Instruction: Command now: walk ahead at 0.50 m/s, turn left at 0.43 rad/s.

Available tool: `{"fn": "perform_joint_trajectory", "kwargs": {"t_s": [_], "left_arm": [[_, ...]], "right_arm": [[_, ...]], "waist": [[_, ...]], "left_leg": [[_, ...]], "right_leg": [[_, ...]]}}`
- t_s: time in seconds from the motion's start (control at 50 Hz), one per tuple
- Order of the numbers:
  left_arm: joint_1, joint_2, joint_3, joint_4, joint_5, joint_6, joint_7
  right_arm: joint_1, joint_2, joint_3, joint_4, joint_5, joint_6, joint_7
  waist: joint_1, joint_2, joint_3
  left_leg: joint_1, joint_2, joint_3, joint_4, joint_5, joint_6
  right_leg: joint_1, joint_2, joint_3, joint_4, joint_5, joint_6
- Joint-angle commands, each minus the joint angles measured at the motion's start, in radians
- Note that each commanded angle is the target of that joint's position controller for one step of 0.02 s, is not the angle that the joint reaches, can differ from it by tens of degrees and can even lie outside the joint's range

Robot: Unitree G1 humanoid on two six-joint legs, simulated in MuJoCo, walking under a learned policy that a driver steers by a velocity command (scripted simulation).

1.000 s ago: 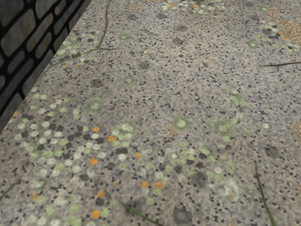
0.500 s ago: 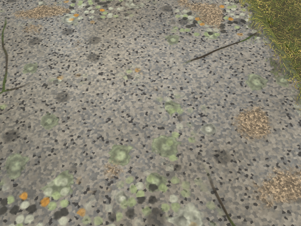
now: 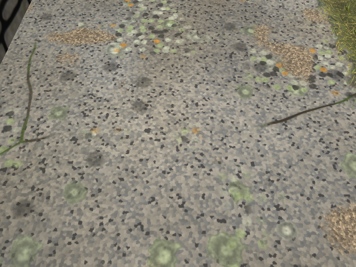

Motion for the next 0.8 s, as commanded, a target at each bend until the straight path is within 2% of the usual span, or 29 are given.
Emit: {"fn": "perform_joint_trajectory", "kwargs": {"t_s": [0.02, 0.04, 0.06, 0.08, 0.12, 0.16, 0.2, 0.26, 0.3, 0.36, 0.4, 0.42, 0.44, 0.46, 0.48, 0.5, 0.52, 0.54, 0.56, 0.58, 0.62, 0.66, 0.7, 0.74, 0.8], "left_arm": [[-0.064, 0.131, 0.008, -0.144, -0.040, -0.079, -0.027], [-0.116, 0.122, 0.004, -0.158, -0.030, -0.089, -0.024], [-0.134, 0.124, 0.010, -0.164, -0.006, -0.091, -0.018], [-0.117, 0.125, 0.015, -0.168, 0.004, -0.082, -0.016], [-0.077, 0.106, 0.015, -0.166, 0.010, -0.063, -0.011], [-0.101, 0.084, 0.008, -0.176, 0.014, -0.048, -0.004], [-0.175, 0.063, 0.000, -0.194, 0.015, -0.045, -0.001], [-0.282, 0.041, -0.008, -0.214, 0.006, -0.054, -0.009], [-0.325, 0.047, -0.007, -0.220, -0.005, -0.062, -0.020], [-0.352, 0.072, 0.003, -0.231, -0.007, -0.076, -0.035], [-0.315, 0.091, 0.013, -0.226, -0.008, -0.083, -0.036], [-0.237, 0.108, 0.024, -0.205, -0.006, -0.086, -0.032], [-0.118, 0.143, 0.038, -0.181, 0.004, -0.089, -0.027], [0.041, 0.212, 0.056, -0.162, 0.013, -0.088, -0.026], [0.121, 0.249, 0.072, -0.108, -0.003, -0.073, -0.038], [0.113, 0.161, 0.048, -0.117, -0.035, -0.069, -0.043], [0.044, 0.119, 0.035, -0.130, -0.033, -0.060, -0.039], [0.005, 0.114, 0.029, -0.143, -0.019, -0.051, -0.039], [-0.018, 0.107, 0.026, -0.146, -0.014, -0.045, -0.039], [-0.027, 0.099, 0.022, -0.151, -0.007, -0.044, -0.036], [-0.028, 0.096, 0.021, -0.145, -0.015, -0.039, -0.032], [-0.017, 0.127, 0.031, -0.135, -0.024, -0.034, -0.020], [0.002, 0.154, 0.042, -0.125, -0.029, -0.025, -0.009], [0.038, 0.161, 0.045, -0.112, -0.031, -0.015, -0.002], [0.082, 0.155, 0.045, -0.099, -0.040, -0.003, 0.002]], "right_arm": [[0.281, -0.160, -0.053, -0.012, 0.003, 0.001, -0.019], [0.216, -0.152, -0.049, -0.030, -0.002, 0.005, -0.023], [0.166, -0.137, -0.043, -0.045, -0.006, 0.008, -0.025], [0.141, -0.124, -0.036, -0.060, -0.016, 0.008, -0.028], [0.121, -0.124, -0.037, -0.068, -0.011, 0.010, -0.035], [0.138, -0.145, -0.042, -0.061, -0.007, 0.009, -0.046], [0.160, -0.164, -0.048, -0.050, -0.001, 0.014, -0.057], [0.205, -0.164, -0.049, -0.031, 0.007, 0.029, -0.068], [0.240, -0.158, -0.045, -0.014, 0.008, 0.034, -0.070], [0.274, -0.142, -0.039, 0.007, 0.005, 0.041, -0.071], [0.261, -0.151, -0.043, 0.011, 0.000, 0.046, -0.071], [0.239, -0.147, -0.040, 0.006, -0.003, 0.047, -0.069], [0.224, -0.119, -0.029, -0.006, -0.010, 0.044, -0.066], [0.263, -0.081, -0.011, -0.025, -0.028, 0.037, -0.068], [0.382, -0.042, 0.003, -0.017, -0.006, 0.023, -0.065], [0.323, -0.120, -0.007, -0.017, 0.000, 0.013, -0.060], [0.194, -0.152, -0.017, -0.041, 0.004, 0.007, -0.056], [0.115, -0.138, -0.013, -0.061, -0.009, -0.002, -0.055], [0.090, -0.124, -0.015, -0.073, -0.025, -0.012, -0.053], [0.099, -0.109, -0.015, -0.077, -0.032, -0.016, -0.051], [0.113, -0.080, -0.008, -0.076, -0.033, -0.015, -0.049], [0.062, -0.055, 0.004, -0.089, -0.035, -0.012, -0.051], [-0.014, -0.038, 0.014, -0.101, -0.032, -0.015, -0.047], [-0.074, -0.045, 0.013, -0.109, -0.024, -0.021, -0.041], [-0.129, -0.072, 0.003, -0.126, -0.012, -0.028, -0.037]], "waist": [[-0.145, 0.132, -0.248], [-0.114, 0.016, -0.164], [-0.079, -0.020, -0.104], [-0.044, 0.004, -0.092], [-0.012, 0.037, -0.075], [-0.013, 0.040, -0.052], [-0.037, 0.048, -0.036], [-0.085, 0.075, -0.039], [-0.108, 0.087, -0.042], [-0.115, 0.098, -0.035], [-0.087, 0.126, -0.032], [-0.042, 0.131, -0.062], [0.012, 0.115, -0.160], [0.049, -0.023, -0.311], [0.016, -0.329, -0.372], [0.040, -0.222, -0.280], [0.053, -0.121, -0.136], [0.044, -0.041, -0.064], [0.020, -0.016, -0.024], [-0.004, -0.039, -0.033], [-0.025, -0.083, -0.053], [-0.019, -0.091, -0.047], [0.004, -0.087, -0.036], [0.028, -0.090, -0.034], [0.036, -0.093, -0.034]], "left_leg": [[0.815, 0.339, -0.696, -0.294, -0.191, 0.245], [0.664, 0.305, -0.598, -0.307, -0.105, 0.218], [0.535, 0.276, -0.533, -0.324, 0.013, 0.212], [0.456, 0.247, -0.488, -0.345, 0.099, 0.211], [0.372, 0.218, -0.426, -0.371, 0.187, 0.217], [0.300, 0.195, -0.365, -0.382, 0.261, 0.215], [0.259, 0.155, -0.316, -0.380, 0.254, 0.184], [0.240, 0.114, -0.294, -0.347, 0.188, 0.133], [0.280, 0.136, -0.319, -0.328, 0.143, 0.124], [0.402, 0.189, -0.390, -0.260, 0.131, 0.112], [0.451, 0.212, -0.420, -0.212, 0.214, 0.098], [0.464, 0.190, -0.394, -0.146, 0.344, 0.082], [0.428, 0.146, -0.344, 0.008, 0.423, 0.055], [0.248, 0.059, -0.259, 0.294, 0.225, 0.012], [-0.093, -0.061, -0.160, 0.594, -0.356, -0.062], [-0.228, 0.005, -0.206, 0.675, -0.402, -0.057], [-0.272, 0.047, -0.178, 0.682, -0.309, -0.057], [-0.260, 0.073, -0.147, 0.642, -0.249, -0.058], [-0.239, 0.097, -0.141, 0.570, -0.206, -0.064], [-0.187, 0.114, -0.137, 0.515, -0.181, -0.072], [-0.130, 0.114, -0.110, 0.398, -0.186, -0.097], [-0.087, 0.099, -0.082, 0.262, -0.151, -0.123], [-0.020, 0.080, -0.076, 0.120, -0.012, -0.135], [0.045, 0.053, -0.081, 0.024, 0.116, -0.144], [0.106, 0.033, -0.108, -0.066, 0.141, -0.137]], "right_leg": [[-0.694, -0.025, 0.139, 0.490, 0.043, -0.008], [-0.667, -0.067, 0.122, 0.414, 0.115, -0.014], [-0.621, -0.091, 0.113, 0.332, 0.152, -0.003], [-0.556, -0.109, 0.117, 0.289, 0.174, 0.006], [-0.519, -0.120, 0.100, 0.205, 0.181, 0.035], [-0.515, -0.113, 0.073, 0.108, 0.235, 0.069], [-0.497, -0.096, 0.062, -0.036, 0.377, 0.088], [-0.414, -0.046, 0.054, -0.245, 0.559, 0.092], [-0.388, -0.034, 0.053, -0.311, 0.610, 0.086], [-0.401, -0.036, 0.069, -0.384, 0.549, 0.048], [-0.356, -0.031, 0.055, -0.415, 0.463, 0.010], [-0.264, -0.016, 0.027, -0.455, 0.463, -0.021], [-0.073, -0.071, 0.069, -0.428, 0.496, -0.074], [0.227, -0.231, 0.289, -0.384, 0.551, -0.179], [0.467, -0.392, 0.707, -0.503, 0.317, -0.329], [0.432, -0.384, 0.790, -0.571, 0.093, -0.303], [0.304, -0.344, 0.661, -0.589, 0.105, -0.264], [0.186, -0.300, 0.567, -0.607, 0.218, -0.248], [0.107, -0.265, 0.512, -0.623, 0.327, -0.243], [0.062, -0.233, 0.467, -0.637, 0.409, -0.236], [0.015, -0.199, 0.404, -0.655, 0.497, -0.242], [-0.052, -0.182, 0.352, -0.667, 0.533, -0.247], [-0.112, -0.158, 0.313, -0.670, 0.516, -0.226], [-0.140, -0.149, 0.310, -0.660, 0.490, -0.206], [-0.117, -0.159, 0.365, -0.614, 0.407, -0.183]]}}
